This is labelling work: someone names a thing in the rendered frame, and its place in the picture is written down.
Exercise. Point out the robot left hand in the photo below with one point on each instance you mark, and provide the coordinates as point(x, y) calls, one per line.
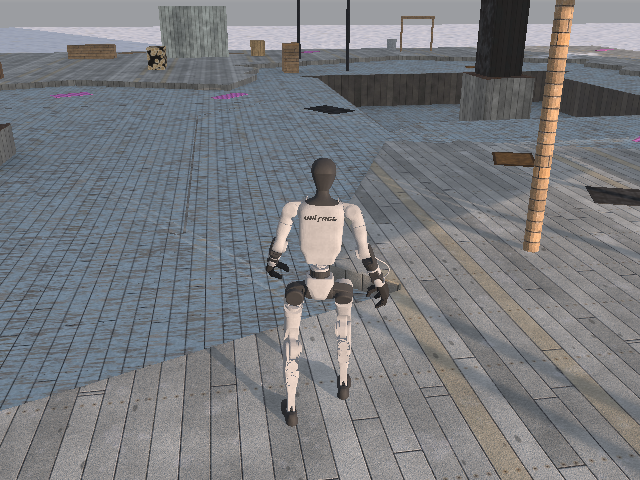
point(280, 265)

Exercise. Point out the robot right hand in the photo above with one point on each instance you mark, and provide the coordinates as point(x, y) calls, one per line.
point(383, 293)

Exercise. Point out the right robot forearm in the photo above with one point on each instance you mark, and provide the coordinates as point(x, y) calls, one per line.
point(373, 269)

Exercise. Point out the left robot upper arm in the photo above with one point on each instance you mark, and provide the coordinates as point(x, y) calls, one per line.
point(290, 209)

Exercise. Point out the right robot upper arm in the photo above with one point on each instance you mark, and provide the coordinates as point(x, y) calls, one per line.
point(354, 213)

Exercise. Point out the right robot foot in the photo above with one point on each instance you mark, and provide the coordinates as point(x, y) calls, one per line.
point(343, 391)

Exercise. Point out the left robot shin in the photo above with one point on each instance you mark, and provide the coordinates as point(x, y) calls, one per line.
point(290, 375)

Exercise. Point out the left robot forearm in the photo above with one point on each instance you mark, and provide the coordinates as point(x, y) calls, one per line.
point(273, 257)

